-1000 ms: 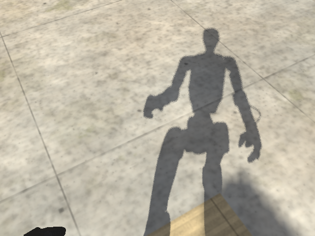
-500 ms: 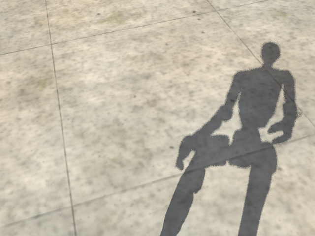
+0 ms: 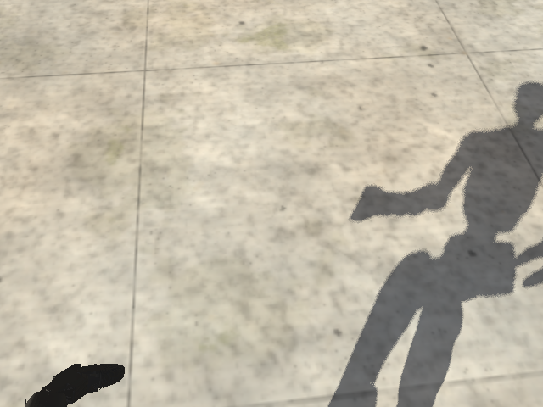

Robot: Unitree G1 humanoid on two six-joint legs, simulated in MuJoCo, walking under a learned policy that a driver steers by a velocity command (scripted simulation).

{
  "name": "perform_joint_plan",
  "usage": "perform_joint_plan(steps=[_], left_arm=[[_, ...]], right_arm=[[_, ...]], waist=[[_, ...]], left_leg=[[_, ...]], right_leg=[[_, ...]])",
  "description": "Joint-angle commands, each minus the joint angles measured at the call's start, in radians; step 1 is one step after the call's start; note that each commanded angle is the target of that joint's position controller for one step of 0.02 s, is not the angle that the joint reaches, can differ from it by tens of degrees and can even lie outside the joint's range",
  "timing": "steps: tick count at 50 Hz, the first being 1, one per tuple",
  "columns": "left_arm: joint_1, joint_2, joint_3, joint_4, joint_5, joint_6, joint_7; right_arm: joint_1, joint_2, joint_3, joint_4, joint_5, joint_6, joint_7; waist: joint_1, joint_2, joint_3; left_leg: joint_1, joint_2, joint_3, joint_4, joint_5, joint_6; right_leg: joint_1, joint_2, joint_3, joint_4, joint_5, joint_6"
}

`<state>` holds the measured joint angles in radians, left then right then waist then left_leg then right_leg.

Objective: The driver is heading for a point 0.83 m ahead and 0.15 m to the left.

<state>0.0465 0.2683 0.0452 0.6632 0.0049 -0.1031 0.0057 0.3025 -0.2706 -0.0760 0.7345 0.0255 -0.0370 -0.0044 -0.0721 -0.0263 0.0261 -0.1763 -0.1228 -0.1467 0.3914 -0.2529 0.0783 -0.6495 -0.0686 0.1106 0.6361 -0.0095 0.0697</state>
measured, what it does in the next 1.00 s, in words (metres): walks ahead, turning left: right foot, then left foot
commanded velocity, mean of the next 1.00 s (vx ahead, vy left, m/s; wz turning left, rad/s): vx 0.50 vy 0.00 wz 0.45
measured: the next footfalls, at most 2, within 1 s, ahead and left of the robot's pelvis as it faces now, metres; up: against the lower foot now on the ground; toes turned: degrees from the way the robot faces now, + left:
right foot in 0.10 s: +0.24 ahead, -0.14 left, +0.00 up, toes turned +8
left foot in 0.64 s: +0.43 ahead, +0.19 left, +0.00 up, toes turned +26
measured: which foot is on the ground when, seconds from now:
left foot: down 0.00-0.10, up 0.12-0.62, down 0.64-1.00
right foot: up 0.00-0.08, down 0.10-0.64, up 0.66-1.00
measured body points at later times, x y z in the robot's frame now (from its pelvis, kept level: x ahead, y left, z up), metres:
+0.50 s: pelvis +0.25 -0.02 +0.00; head +0.28 -0.01 +0.45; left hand +0.19 +0.27 -0.12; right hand +0.52 -0.19 -0.08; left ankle +0.35 +0.18 -0.69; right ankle +0.20 -0.15 -0.74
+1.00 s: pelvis +0.48 +0.13 +0.00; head +0.50 +0.15 +0.45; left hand +0.53 +0.44 -0.10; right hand +0.66 -0.09 -0.11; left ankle +0.39 +0.17 -0.74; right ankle +0.73 +0.06 -0.68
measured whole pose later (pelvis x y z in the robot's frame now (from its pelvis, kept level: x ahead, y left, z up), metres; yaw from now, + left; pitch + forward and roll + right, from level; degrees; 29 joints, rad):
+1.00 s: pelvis +0.48 +0.13 +0.00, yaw +26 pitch +1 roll +1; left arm 0.11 0.29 0.05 0.76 -0.01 -0.07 -0.02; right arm 0.33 -0.26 -0.05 0.75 0.00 -0.07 0.01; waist -0.05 -0.05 0.02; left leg -0.05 -0.09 0.01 0.24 -0.22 0.08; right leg -0.71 -0.12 0.04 0.74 0.08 0.02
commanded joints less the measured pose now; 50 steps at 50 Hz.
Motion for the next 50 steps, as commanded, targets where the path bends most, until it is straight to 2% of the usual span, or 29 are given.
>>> perform_joint_plan(steps=[1,3,4,5,6,7,8,9,10,11,13,17,20,23,27,29,30,31,32,33,34,35,36,37,39,41,44,47,50], left_arm=[[-0.073,0.096,0.027,-0.082,-0.014,-0.021,-0.012],[-0.041,0.121,0.042,-0.079,-0.017,-0.031,-0.017],[0.020,0.130,0.051,-0.063,-0.016,-0.036,-0.016],[0.113,0.158,0.066,-0.049,-0.005,-0.040,-0.010],[0.266,0.217,0.081,-0.038,0.009,-0.041,-0.001],[0.329,0.275,0.095,0.000,0.020,-0.027,-0.010],[0.296,0.181,0.076,-0.024,0.001,-0.022,-0.013],[0.262,0.131,0.061,-0.030,-0.003,-0.015,-0.007],[0.218,0.116,0.052,-0.034,0.005,-0.008,-0.006],[0.190,0.098,0.045,-0.025,0.008,-0.003,-0.005],[0.173,0.080,0.039,-0.009,0.009,-0.007,-0.003],[0.193,0.122,0.055,0.038,0.005,-0.015,-0.001],[0.196,0.145,0.061,0.062,0.004,-0.006,0.004],[0.220,0.168,0.066,0.086,-0.004,0.004,0.008],[0.256,0.205,0.077,0.117,-0.024,0.022,0.005],[0.245,0.234,0.086,0.121,-0.035,0.032,0.008],[0.240,0.250,0.092,0.121,-0.041,0.038,0.011],[0.233,0.246,0.088,0.123,-0.046,0.044,0.014],[0.252,0.205,0.070,0.119,-0.031,0.040,0.017],[0.321,0.063,0.022,0.065,0.020,0.023,0.004],[0.288,0.113,0.019,0.064,-0.012,-0.013,-0.009],[0.191,0.177,0.039,0.042,-0.056,-0.027,-0.017],[0.153,0.165,0.031,0.031,-0.052,-0.034,-0.014],[0.140,0.160,0.032,0.042,-0.026,-0.033,-0.006],[0.186,0.161,0.039,0.058,-0.013,-0.010,-0.007],[0.202,0.129,0.033,0.069,-0.007,0.011,-0.006],[0.124,0.100,0.023,0.050,-0.001,0.023,-0.004],[0.057,0.080,0.013,0.046,-0.014,0.019,-0.018],[-0.028,0.068,0.005,0.021,-0.027,0.017,-0.033]], right_arm=[[0.025,-0.153,-0.041,-0.055,0.008,-0.004,-0.007],[0.017,-0.153,-0.043,-0.061,0.002,-0.002,-0.009],[0.002,-0.138,-0.039,-0.070,0.000,-0.002,-0.009],[-0.005,-0.100,-0.027,-0.081,-0.005,-0.007,-0.007],[0.008,-0.035,-0.004,-0.102,-0.021,-0.012,-0.004],[0.133,-0.023,0.003,-0.132,0.015,-0.020,-0.005],[0.120,-0.125,-0.015,-0.101,0.020,-0.016,-0.009],[0.020,-0.164,-0.027,-0.116,0.009,-0.009,-0.009],[-0.026,-0.150,-0.027,-0.125,-0.003,-0.003,-0.009],[-0.054,-0.137,-0.029,-0.139,-0.010,-0.002,-0.005],[-0.039,-0.103,-0.028,-0.142,0.003,0.007,0.005],[-0.093,-0.069,-0.018,-0.163,-0.003,0.020,0.007],[-0.146,-0.061,-0.011,-0.169,-0.002,0.017,0.018],[-0.239,-0.044,-0.001,-0.190,-0.003,0.008,0.036],[-0.313,-0.052,-0.001,-0.227,0.002,0.009,0.057],[-0.285,-0.080,-0.015,-0.234,-0.004,0.013,0.061],[-0.224,-0.104,-0.030,-0.223,-0.007,0.017,0.060],[-0.079,-0.137,-0.053,-0.185,-0.008,0.019,0.054],[0.099,-0.197,-0.084,-0.136,-0.004,0.024,0.038],[0.109,-0.314,-0.096,-0.130,0.002,0.018,0.022],[0.147,-0.262,-0.073,-0.157,-0.004,0.002,0.027],[0.119,-0.203,-0.055,-0.136,-0.015,-0.011,0.033],[0.061,-0.178,-0.046,-0.134,-0.011,-0.018,0.033],[-0.012,-0.146,-0.033,-0.137,-0.014,-0.020,0.031],[-0.076,-0.107,-0.016,-0.146,-0.030,-0.029,0.029],[-0.071,-0.116,-0.017,-0.125,-0.024,-0.043,0.026],[-0.039,-0.136,-0.020,-0.089,-0.025,-0.049,0.012],[-0.013,-0.136,-0.015,-0.060,-0.028,-0.049,0.006],[0.032,-0.153,-0.018,-0.023,-0.027,-0.053,0.005]], waist=[[0.002,0.124,-0.065],[0.033,0.150,-0.067],[0.072,0.156,-0.080],[0.120,0.141,-0.140],[0.173,0.006,-0.271],[0.110,-0.348,-0.351],[0.133,-0.212,-0.263],[0.158,-0.117,-0.154],[0.140,-0.048,-0.096],[0.123,-0.044,-0.051],[0.094,-0.092,-0.030],[0.093,-0.057,-0.013],[0.107,-0.045,-0.010],[0.142,-0.039,0.017],[0.156,-0.043,0.052],[0.119,-0.066,0.023],[0.078,-0.081,-0.021],[-0.007,-0.059,-0.095],[-0.085,-0.002,-0.186],[0.009,0.295,-0.248],[-0.039,0.245,-0.443],[-0.058,0.162,-0.310],[-0.026,0.119,-0.207],[0.014,0.064,-0.143],[0.078,0.085,-0.108],[0.094,0.073,-0.090],[0.077,0.064,-0.039],[0.041,0.076,-0.014],[0.000,0.077,0.024]], left_leg=[[-0.052,0.219,-0.213,-0.042,0.146,0.136],[-0.013,0.238,-0.277,0.020,0.118,0.118],[-0.020,0.220,-0.281,0.071,0.129,0.098],[-0.064,0.175,-0.244,0.198,0.151,0.064],[-0.194,0.102,-0.138,0.491,-0.028,0.020],[-0.523,0.014,-0.030,0.769,-0.365,-0.030],[-0.633,0.094,-0.048,0.897,-0.305,-0.047],[-0.657,0.123,-0.023,0.933,-0.207,-0.056],[-0.622,0.153,0.002,0.920,-0.137,-0.061],[-0.605,0.178,0.004,0.883,-0.093,-0.064],[-0.542,0.211,0.026,0.837,-0.057,-0.067],[-0.587,0.230,0.039,0.722,0.025,-0.092],[-0.584,0.234,0.059,0.576,0.152,-0.098],[-0.540,0.224,0.108,0.416,0.248,-0.084],[-0.505,0.205,0.165,0.295,0.178,-0.042],[-0.410,0.155,0.216,0.260,0.078,-0.001],[-0.312,0.114,0.248,0.245,0.037,0.023],[-0.104,0.066,0.266,0.168,0.093,0.059],[0.210,0.092,0.174,0.154,0.143,0.099],[0.537,0.375,-0.338,0.103,0.076,0.247],[0.598,0.489,-0.681,-0.068,-0.076,0.342],[0.522,0.458,-0.533,-0.086,-0.041,0.286],[0.379,0.419,-0.396,-0.083,0.027,0.249],[0.234,0.382,-0.297,-0.089,0.131,0.216],[0.075,0.338,-0.203,-0.139,0.273,0.201],[0.018,0.329,-0.140,-0.180,0.347,0.210],[0.013,0.305,-0.045,-0.216,0.398,0.190],[0.030,0.275,0.053,-0.231,0.364,0.138],[0.078,0.301,0.087,-0.251,0.297,0.120]], right_leg=[[0.187,0.072,-0.037,-0.104,0.028,-0.010],[0.242,0.075,-0.030,-0.143,-0.047,-0.041],[0.326,0.076,-0.042,-0.181,-0.053,-0.065],[0.485,0.026,-0.013,-0.186,-0.064,-0.103],[0.736,-0.161,0.168,-0.182,-0.100,-0.168],[0.963,-0.354,0.639,-0.293,-0.364,-0.322],[0.913,-0.349,0.670,-0.333,-0.564,-0.307],[0.808,-0.306,0.508,-0.337,-0.526,-0.267],[0.697,-0.263,0.385,-0.350,-0.391,-0.247],[0.620,-0.226,0.298,-0.370,-0.288,-0.243],[0.537,-0.181,0.166,-0.415,-0.191,-0.232],[0.542,-0.197,0.032,-0.464,-0.045,-0.261],[0.580,-0.190,-0.070,-0.467,0.031,-0.249],[0.601,-0.183,-0.157,-0.464,0.048,-0.228],[0.682,-0.218,-0.214,-0.434,0.111,-0.205],[0.714,-0.221,-0.259,-0.334,0.396,-0.186],[0.718,-0.214,-0.283,-0.229,0.575,-0.174],[0.668,-0.186,-0.315,-0.045,0.655,-0.153],[0.461,-0.149,-0.321,0.210,0.478,-0.118],[0.006,0.014,-0.296,0.589,-0.450,-0.053],[-0.098,0.072,-0.056,0.752,-0.586,-0.054],[-0.185,0.024,-0.035,0.766,-0.496,-0.066],[-0.176,-0.021,-0.049,0.698,-0.413,-0.080],[-0.118,-0.059,-0.052,0.622,-0.351,-0.078],[0.002,-0.087,-0.042,0.546,-0.288,-0.070],[0.019,-0.086,-0.056,0.483,-0.252,-0.050],[-0.042,-0.083,-0.064,0.329,-0.092,-0.025],[-0.024,-0.063,-0.079,0.149,0.103,-0.037],[-0.017,-0.037,-0.090,0.030,0.179,-0.059]])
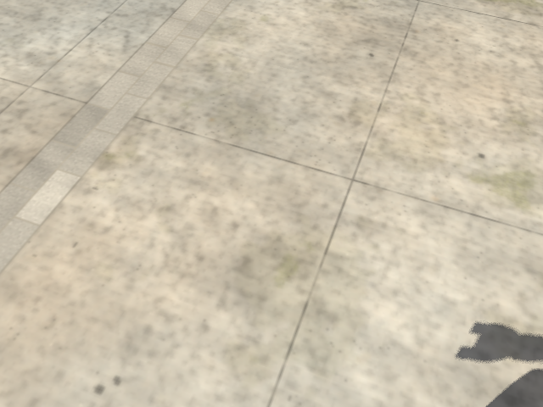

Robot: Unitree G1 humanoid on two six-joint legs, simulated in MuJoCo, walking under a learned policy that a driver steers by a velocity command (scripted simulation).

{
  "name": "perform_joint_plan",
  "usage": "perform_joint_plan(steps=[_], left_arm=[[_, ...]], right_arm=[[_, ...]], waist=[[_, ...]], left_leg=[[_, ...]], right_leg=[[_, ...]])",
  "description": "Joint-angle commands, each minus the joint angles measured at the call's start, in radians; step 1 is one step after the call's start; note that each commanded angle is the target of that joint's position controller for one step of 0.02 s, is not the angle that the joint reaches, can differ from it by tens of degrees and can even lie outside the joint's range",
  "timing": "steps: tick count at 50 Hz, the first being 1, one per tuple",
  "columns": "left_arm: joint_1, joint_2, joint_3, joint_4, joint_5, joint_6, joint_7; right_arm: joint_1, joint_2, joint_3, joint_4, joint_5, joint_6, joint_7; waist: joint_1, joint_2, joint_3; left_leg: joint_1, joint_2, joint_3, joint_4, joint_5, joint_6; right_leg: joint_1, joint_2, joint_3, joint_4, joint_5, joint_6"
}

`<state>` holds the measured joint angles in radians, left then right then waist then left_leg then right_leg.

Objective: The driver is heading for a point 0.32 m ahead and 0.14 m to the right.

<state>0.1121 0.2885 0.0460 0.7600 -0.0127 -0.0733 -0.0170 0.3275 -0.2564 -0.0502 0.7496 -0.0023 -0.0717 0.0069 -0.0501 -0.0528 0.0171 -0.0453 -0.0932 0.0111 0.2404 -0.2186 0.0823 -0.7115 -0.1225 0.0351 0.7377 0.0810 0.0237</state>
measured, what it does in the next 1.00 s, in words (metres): walks ahead: right foot, then left foot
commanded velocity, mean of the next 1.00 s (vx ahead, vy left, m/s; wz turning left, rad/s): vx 0.20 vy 0.00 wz -0.13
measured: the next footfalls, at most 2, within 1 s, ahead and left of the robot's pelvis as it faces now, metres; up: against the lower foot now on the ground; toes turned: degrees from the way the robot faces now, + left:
right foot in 0.20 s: +0.29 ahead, -0.15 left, +0.00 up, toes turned -8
left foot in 0.62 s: +0.42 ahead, +0.07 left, +0.00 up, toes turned -10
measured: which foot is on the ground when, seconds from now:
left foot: down 0.00-0.22, up 0.24-0.60, down 0.62-1.00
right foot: up 0.00-0.18, down 0.20-1.00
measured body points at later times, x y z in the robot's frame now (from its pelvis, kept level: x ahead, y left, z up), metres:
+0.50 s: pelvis +0.24 -0.06 +0.00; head +0.28 -0.08 +0.44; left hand +0.41 +0.18 -0.12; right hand +0.34 -0.35 -0.12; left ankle +0.36 +0.09 -0.70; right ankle +0.25 -0.14 -0.75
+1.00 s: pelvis +0.32 -0.03 -0.01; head +0.34 -0.03 +0.44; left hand +0.44 +0.21 -0.15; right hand +0.42 -0.30 -0.13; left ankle +0.38 +0.08 -0.75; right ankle +0.25 -0.14 -0.75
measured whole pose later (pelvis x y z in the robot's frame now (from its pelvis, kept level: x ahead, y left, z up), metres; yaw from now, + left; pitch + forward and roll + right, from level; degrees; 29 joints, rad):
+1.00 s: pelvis +0.32 -0.03 -0.01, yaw -10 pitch +0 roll +0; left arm 0.20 0.24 0.03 0.93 0.01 0.02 0.02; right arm 0.13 -0.22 -0.04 0.84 0.00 -0.01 -0.02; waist 0.02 0.00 0.03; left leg -0.31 0.00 -0.01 0.56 -0.24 0.00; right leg -0.15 0.02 0.03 0.53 -0.36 0.00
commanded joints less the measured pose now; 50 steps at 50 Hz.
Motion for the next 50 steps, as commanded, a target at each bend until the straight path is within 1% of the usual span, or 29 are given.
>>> perform_joint_plan(steps=[1,4,6,7,8,9,10,11,12,13,14,15,16,18,20,23,25,27,29,30,31,32,33,34,35,36,38,43,50], left_arm=[[-0.114,0.050,0.004,-0.086,-0.012,-0.013,-0.016],[-0.164,0.050,0.002,-0.120,-0.013,-0.015,-0.037],[-0.158,0.053,0.004,-0.134,-0.008,-0.016,-0.052],[-0.128,0.065,0.009,-0.134,-0.005,-0.015,-0.055],[-0.072,0.089,0.021,-0.127,-0.001,-0.012,-0.054],[0.054,0.125,0.043,-0.098,0.007,-0.011,-0.049],[0.189,0.177,0.064,-0.075,0.013,-0.012,-0.036],[0.269,0.283,0.081,-0.075,0.034,-0.014,-0.024],[0.304,0.204,0.061,-0.067,0.019,-0.008,-0.020],[0.250,0.170,0.048,-0.078,0.018,0.001,-0.016],[0.181,0.139,0.040,-0.087,0.010,0.005,-0.011],[0.128,0.112,0.030,-0.088,0.006,0.009,-0.009],[0.096,0.091,0.020,-0.091,0.012,0.009,-0.007],[0.052,0.098,0.021,-0.088,0.027,0.004,-0.009],[0.025,0.108,0.024,-0.076,0.031,0.001,-0.005],[0.020,0.107,0.023,-0.054,0.024,0.015,0.008],[0.038,0.105,0.020,-0.033,0.026,0.025,0.011],[0.046,0.100,0.016,-0.013,0.028,0.034,0.010],[0.039,0.091,0.010,0.003,0.024,0.040,0.008],[0.025,0.081,0.005,0.007,0.015,0.041,0.009],[0.052,0.062,-0.003,0.019,0.013,0.039,0.009],[0.103,0.041,-0.010,0.023,0.032,0.031,0.008],[0.205,0.030,-0.009,0.045,0.041,0.026,0.007],[0.184,0.018,-0.017,0.052,0.040,0.033,0.012],[0.125,0.040,-0.014,0.047,0.036,0.047,0.017],[0.097,0.052,-0.009,0.049,0.030,0.062,0.021],[0.089,0.059,-0.008,0.051,0.030,0.080,0.025],[0.096,0.057,-0.004,0.087,0.021,0.075,0.031],[0.109,0.050,-0.001,0.146,0.019,0.083,0.042]], right_arm=[[0.020,-0.169,-0.045,-0.025,0.001,-0.016,-0.006],[0.044,-0.174,-0.050,0.005,0.003,-0.004,-0.009],[0.034,-0.184,-0.053,0.011,0.007,0.008,-0.016],[0.017,-0.195,-0.056,0.006,0.007,0.013,-0.021],[0.006,-0.210,-0.059,0.001,0.007,0.020,-0.028],[-0.011,-0.210,-0.056,-0.003,0.007,0.031,-0.035],[-0.010,-0.197,-0.047,-0.014,0.003,0.028,-0.044],[0.102,-0.089,-0.009,-0.053,-0.021,0.003,-0.031],[0.125,-0.121,-0.005,-0.008,-0.020,-0.021,-0.014],[0.042,-0.184,-0.024,-0.026,0.023,-0.029,-0.002],[-0.036,-0.173,-0.017,-0.050,0.030,-0.030,-0.004],[-0.080,-0.164,-0.018,-0.052,0.015,-0.025,-0.012],[-0.075,-0.167,-0.024,-0.052,0.008,-0.009,-0.020],[-0.003,-0.123,-0.018,-0.032,0.004,0.024,-0.032],[0.021,-0.101,-0.012,-0.023,-0.002,0.036,-0.043],[-0.030,-0.085,-0.007,-0.022,-0.005,0.039,-0.045],[-0.082,-0.091,-0.009,-0.029,0.000,0.041,-0.042],[-0.120,-0.099,-0.013,-0.035,0.001,0.044,-0.040],[-0.132,-0.103,-0.018,-0.038,-0.004,0.042,-0.037],[-0.114,-0.099,-0.020,-0.031,-0.009,0.038,-0.035],[-0.109,-0.112,-0.023,-0.030,-0.019,0.033,-0.034],[-0.113,-0.161,-0.031,-0.038,-0.026,0.030,-0.040],[-0.142,-0.192,-0.038,-0.040,-0.021,0.038,-0.046],[-0.161,-0.119,-0.025,-0.036,-0.014,0.046,-0.041],[-0.177,-0.084,-0.018,-0.038,-0.009,0.050,-0.034],[-0.183,-0.081,-0.016,-0.038,-0.011,0.051,-0.030],[-0.171,-0.098,-0.020,-0.026,-0.011,0.042,-0.026],[-0.166,-0.090,-0.019,0.004,-0.004,0.039,-0.033],[-0.204,-0.082,-0.021,0.052,-0.001,0.054,-0.035]], waist=[[-0.031,0.100,0.046],[-0.047,0.092,0.067],[-0.031,0.106,0.051],[-0.009,0.125,0.021],[0.022,0.149,-0.031],[0.096,0.140,-0.098],[0.163,0.099,-0.183],[0.112,-0.142,-0.347],[0.143,-0.128,-0.513],[0.155,-0.055,-0.411],[0.136,0.007,-0.272],[0.108,0.064,-0.173],[0.068,0.053,-0.130],[0.016,0.003,-0.120],[-0.003,-0.022,-0.129],[0.018,-0.037,-0.155],[0.044,-0.033,-0.150],[0.059,-0.038,-0.128],[0.052,-0.042,-0.106],[0.031,-0.036,-0.101],[0.029,-0.007,-0.096],[0.068,0.070,-0.117],[0.134,0.193,-0.142],[0.115,0.216,-0.155],[0.089,0.186,-0.114],[0.075,0.153,-0.086],[0.067,0.139,-0.067],[0.055,0.096,-0.098],[0.060,0.058,-0.066]], left_leg=[[-0.015,0.286,-0.062,-0.096,0.263,0.114],[0.115,0.330,-0.039,-0.049,0.335,0.104],[0.170,0.346,-0.015,0.015,0.501,0.083],[0.179,0.341,0.005,0.072,0.679,0.068],[0.186,0.332,0.022,0.159,0.873,0.052],[0.149,0.296,0.048,0.337,1.010,0.026],[-0.023,0.258,0.070,0.570,0.873,-0.018],[-0.465,0.086,0.080,1.016,0.171,-0.106],[-0.573,0.012,-0.099,1.180,-0.404,-0.118],[-0.621,0.084,-0.148,1.203,-0.364,-0.109],[-0.651,0.134,-0.115,1.129,-0.313,-0.105],[-0.642,0.161,-0.087,1.046,-0.276,-0.110],[-0.571,0.184,-0.082,0.983,-0.245,-0.112],[-0.445,0.181,-0.065,0.900,-0.181,-0.136],[-0.410,0.174,-0.055,0.782,-0.109,-0.156],[-0.369,0.174,-0.051,0.606,0.051,-0.158],[-0.352,0.172,-0.057,0.520,0.114,-0.154],[-0.336,0.167,-0.064,0.450,0.107,-0.146],[-0.299,0.155,-0.061,0.358,0.086,-0.126],[-0.241,0.143,-0.049,0.264,0.142,-0.109],[-0.173,0.157,-0.070,0.178,0.280,-0.088],[-0.087,0.239,-0.150,0.192,0.521,-0.060],[-0.021,0.299,-0.201,0.231,0.563,0.012],[-0.075,0.285,-0.198,0.223,0.393,0.032],[-0.131,0.240,-0.175,0.213,0.260,0.007],[-0.149,0.210,-0.149,0.217,0.215,-0.017],[-0.151,0.190,-0.128,0.232,0.229,-0.034],[-0.088,0.180,-0.111,0.280,0.387,-0.025],[-0.093,0.162,-0.097,0.268,0.337,-0.021]], right_leg=[[0.027,0.025,-0.010,-0.097,0.078,-0.022],[-0.038,0.048,-0.009,-0.151,-0.012,-0.054],[-0.016,0.073,-0.037,-0.170,-0.106,-0.082],[0.047,0.102,-0.069,-0.171,-0.158,-0.099],[0.140,0.141,-0.105,-0.161,-0.206,-0.118],[0.315,0.186,-0.127,-0.204,-0.181,-0.143],[0.587,0.130,-0.028,-0.225,0.006,-0.185],[1.035,-0.178,0.444,-0.195,0.260,-0.381],[1.151,-0.277,0.680,-0.284,0.424,-0.459],[1.056,-0.236,0.495,-0.277,0.462,-0.403],[0.908,-0.192,0.358,-0.285,0.483,-0.355],[0.756,-0.150,0.282,-0.322,0.465,-0.321],[0.628,-0.117,0.229,-0.363,0.447,-0.304],[0.473,-0.082,0.156,-0.419,0.482,-0.305],[0.431,-0.060,0.089,-0.434,0.536,-0.301],[0.449,-0.030,0.032,-0.427,0.461,-0.264],[0.468,-0.036,0.042,-0.430,0.353,-0.254],[0.478,-0.051,0.073,-0.426,0.230,-0.251],[0.483,-0.060,0.105,-0.393,0.130,-0.239],[0.471,-0.045,0.107,-0.361,0.065,-0.215],[0.457,-0.008,0.107,-0.329,-0.026,-0.169],[0.423,0.054,0.083,-0.274,-0.153,-0.119],[0.363,0.123,0.033,-0.260,-0.357,-0.079],[0.410,0.126,0.008,-0.275,-0.401,-0.055],[0.425,0.125,0.005,-0.288,-0.376,-0.047],[0.414,0.121,0.010,-0.288,-0.356,-0.051],[0.416,0.110,0.025,-0.294,-0.310,-0.058],[0.447,0.097,0.031,-0.277,-0.188,-0.050],[0.469,0.096,0.028,-0.293,-0.195,-0.040]])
